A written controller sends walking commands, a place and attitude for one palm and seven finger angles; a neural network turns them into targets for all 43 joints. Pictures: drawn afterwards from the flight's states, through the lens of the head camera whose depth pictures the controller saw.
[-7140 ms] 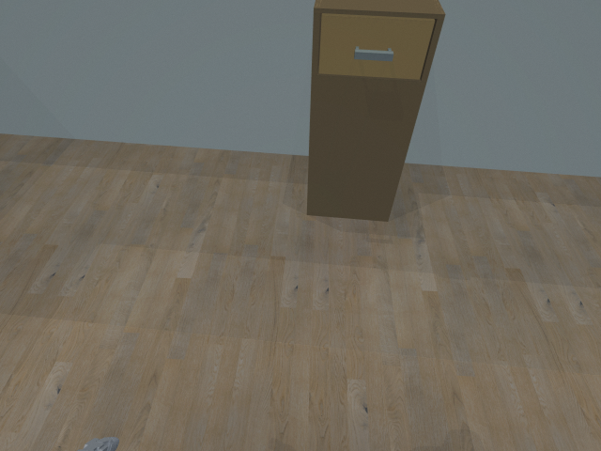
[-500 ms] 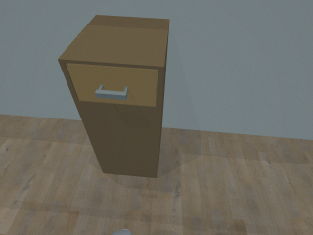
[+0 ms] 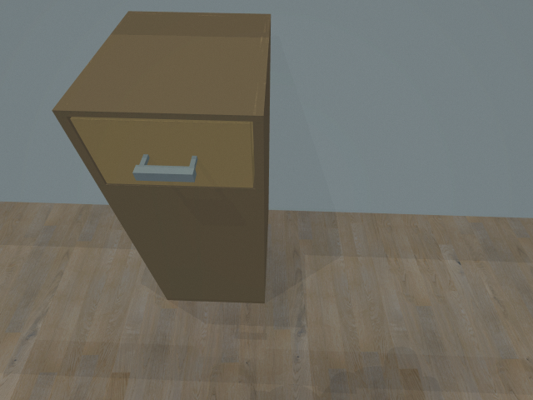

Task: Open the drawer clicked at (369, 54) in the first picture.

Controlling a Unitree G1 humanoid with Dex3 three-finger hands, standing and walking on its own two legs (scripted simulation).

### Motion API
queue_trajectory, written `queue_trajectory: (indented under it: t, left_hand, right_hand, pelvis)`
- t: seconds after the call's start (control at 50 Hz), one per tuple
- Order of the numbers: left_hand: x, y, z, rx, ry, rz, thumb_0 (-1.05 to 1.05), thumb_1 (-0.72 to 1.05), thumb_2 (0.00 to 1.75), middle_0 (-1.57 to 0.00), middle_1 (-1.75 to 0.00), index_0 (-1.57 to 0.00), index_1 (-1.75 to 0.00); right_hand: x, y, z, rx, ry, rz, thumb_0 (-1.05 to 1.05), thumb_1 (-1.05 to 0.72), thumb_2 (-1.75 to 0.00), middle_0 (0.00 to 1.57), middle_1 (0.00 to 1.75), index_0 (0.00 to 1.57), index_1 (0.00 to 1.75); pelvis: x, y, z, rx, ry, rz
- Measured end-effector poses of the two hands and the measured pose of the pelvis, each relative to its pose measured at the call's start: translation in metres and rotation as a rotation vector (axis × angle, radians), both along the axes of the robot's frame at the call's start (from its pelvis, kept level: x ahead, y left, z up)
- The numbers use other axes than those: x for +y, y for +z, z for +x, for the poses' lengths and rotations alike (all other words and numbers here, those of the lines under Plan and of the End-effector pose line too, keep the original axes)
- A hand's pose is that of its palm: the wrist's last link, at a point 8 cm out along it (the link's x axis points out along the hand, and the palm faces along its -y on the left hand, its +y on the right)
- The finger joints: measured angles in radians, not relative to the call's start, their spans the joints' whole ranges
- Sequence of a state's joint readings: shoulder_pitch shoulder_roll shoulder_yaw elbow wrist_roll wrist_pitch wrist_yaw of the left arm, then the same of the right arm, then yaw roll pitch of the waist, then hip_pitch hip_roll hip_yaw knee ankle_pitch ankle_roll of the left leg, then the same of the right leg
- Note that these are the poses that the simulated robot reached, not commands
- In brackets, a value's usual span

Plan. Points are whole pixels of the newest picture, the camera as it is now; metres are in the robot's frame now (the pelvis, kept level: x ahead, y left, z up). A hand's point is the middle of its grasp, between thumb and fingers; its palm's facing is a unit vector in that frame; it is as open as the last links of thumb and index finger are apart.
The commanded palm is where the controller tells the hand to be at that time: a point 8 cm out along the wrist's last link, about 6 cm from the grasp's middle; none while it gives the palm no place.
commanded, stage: come to a stop and stand still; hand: left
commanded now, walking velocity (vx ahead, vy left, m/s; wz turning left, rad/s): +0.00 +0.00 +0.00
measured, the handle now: (167, 166) +0.52 +0.24 +0.01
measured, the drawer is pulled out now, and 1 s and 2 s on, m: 0.00 0.00 0.00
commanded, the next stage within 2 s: look again from close up in 0.48 s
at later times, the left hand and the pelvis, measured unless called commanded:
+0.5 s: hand out of the picture +0.02 +0.14 -0.17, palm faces +0.07 -0.98 -0.21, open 7.2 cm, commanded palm none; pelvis -0.01 -0.05 +0.01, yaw +0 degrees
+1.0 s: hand out of the picture -0.04 +0.16 -0.17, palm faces +0.07 -0.98 -0.18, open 7.4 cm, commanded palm none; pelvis -0.04 -0.01 +0.00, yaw +1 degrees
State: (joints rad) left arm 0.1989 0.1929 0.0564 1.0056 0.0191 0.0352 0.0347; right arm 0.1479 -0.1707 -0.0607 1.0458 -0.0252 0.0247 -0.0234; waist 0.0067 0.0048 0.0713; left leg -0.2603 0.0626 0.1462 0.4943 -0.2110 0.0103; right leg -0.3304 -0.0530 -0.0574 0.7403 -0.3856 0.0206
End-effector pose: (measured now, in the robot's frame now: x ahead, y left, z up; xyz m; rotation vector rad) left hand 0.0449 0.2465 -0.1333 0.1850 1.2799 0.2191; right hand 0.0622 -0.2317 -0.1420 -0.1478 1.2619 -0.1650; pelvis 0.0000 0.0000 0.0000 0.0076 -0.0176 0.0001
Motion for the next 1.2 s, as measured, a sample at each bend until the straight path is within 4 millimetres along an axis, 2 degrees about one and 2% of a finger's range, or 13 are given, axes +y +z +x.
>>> queue_trajectory:
  t: [0.06,0.14,0.24,0.32,0.42,0.52,0.68,0.94,1.2]
  left_hand:
    - [-0.011,0.002,0.008,-0.036,-0.028,0.037,0.0,0.91,0.9,-0.2,-0.29,-0.19,-0.3]
    - [-0.033,0.01,0.008,-0.033,-0.054,0.031,0.0,0.91,0.9,-0.2,-0.29,-0.19,-0.3]
    - [-0.055,0.008,0.006,-0.035,-0.047,-0.012,0.0,0.91,0.9,-0.2,-0.3,-0.2,-0.3]
    - [-0.063,-0.003,0.001,-0.04,-0.02,-0.047,0.0,0.92,0.9,-0.2,-0.3,-0.2,-0.3]
    - [-0.064,-0.004,-0.015,-0.017,0.012,-0.056,-0.01,0.94,0.9,-0.2,-0.3,-0.2,-0.3]
    - [-0.064,-0.002,-0.041,0.048,0.017,-0.055,0.0,0.94,0.9,-0.2,-0.3,-0.2,-0.3]
    - [-0.06,-0.007,-0.084,0.111,0.005,-0.053,0.0,0.92,0.9,-0.2,-0.3,-0.2,-0.3]
    - [-0.042,-0.011,-0.092,0.05,0.024,-0.08,0.0,0.91,0.9,-0.2,-0.3,-0.19,-0.3]
    - [-0.045,-0.013,-0.11,0.097,0.028,-0.11,0.0,0.91,0.9,-0.2,-0.29,-0.19,-0.3]
  right_hand:
    - [-0.017,-0.014,-0.009,0.01,-0.025,0.03,0.0,-0.91,-0.9,0.2,0.3,0.21,0.3]
    - [-0.029,-0.016,-0.025,0.045,-0.048,0.047,0.0,-0.91,-0.9,0.2,0.3,0.2,0.3]
    - [-0.034,-0.011,-0.048,0.09,-0.052,0.048,0.0,-0.91,-0.9,0.2,0.3,0.2,0.3]
    - [-0.033,-0.011,-0.067,0.13,-0.036,0.034,0.0,-0.91,-0.9,0.2,0.3,0.2,0.3]
    - [-0.025,-0.002,-0.087,0.177,-0.02,0.042,0.0,-0.91,-0.9,0.2,0.3,0.2,0.3]
    - [-0.02,-0.002,-0.098,0.189,-0.024,0.059,0.01,-0.91,-0.9,0.2,0.3,0.2,0.3]
    - [-0.016,-0.007,-0.094,0.105,-0.016,0.053,0.01,-0.91,-0.9,0.2,0.3,0.2,0.3]
    - [0.004,0.0,-0.099,0.067,0.029,0.033,0.01,-0.91,-0.9,0.2,0.3,0.2,0.3]
    - [0.016,0.002,-0.115,0.108,0.015,0.041,0.01,-0.91,-0.9,0.2,0.3,0.2,0.3]
  pelvis:
    - [-0.017,-0.008,0.0,0.003,-0.007,0.021]
    - [-0.028,-0.003,-0.003,0.003,-0.002,0.014]
    - [-0.038,0.002,-0.006,0.01,0.004,0.009]
    - [-0.041,-0.002,-0.009,0.016,0.017,-0.017]
    - [-0.046,0.004,-0.013,0.005,0.011,-0.006]
    - [-0.046,0.007,-0.014,0.001,0.006,-0.004]
    - [-0.034,0.001,-0.025,-0.005,0.011,-0.012]
    - [-0.014,0.001,-0.037,-0.018,0.019,-0.005]
    - [-0.006,0.003,-0.041,-0.018,0.014,-0.006]
